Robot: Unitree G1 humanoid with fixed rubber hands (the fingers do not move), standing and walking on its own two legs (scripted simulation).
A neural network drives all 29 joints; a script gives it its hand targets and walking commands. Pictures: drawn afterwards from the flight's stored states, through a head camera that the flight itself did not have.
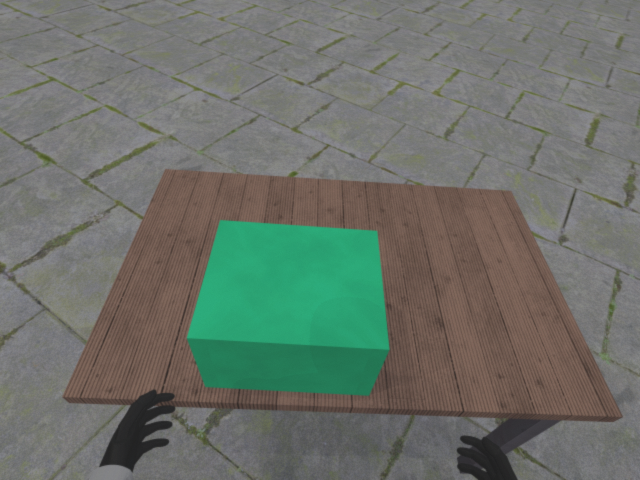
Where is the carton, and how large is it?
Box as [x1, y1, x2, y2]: [187, 220, 388, 395]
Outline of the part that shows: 220,220 187,335 188,342 205,386 368,395 388,351 388,340 376,231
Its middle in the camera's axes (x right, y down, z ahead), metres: -0.04 +0.11 +0.66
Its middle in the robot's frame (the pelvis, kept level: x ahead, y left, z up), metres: +0.41 +0.04 -0.09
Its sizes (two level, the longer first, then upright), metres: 0.274 0.225 0.168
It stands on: a table, 0.59 m high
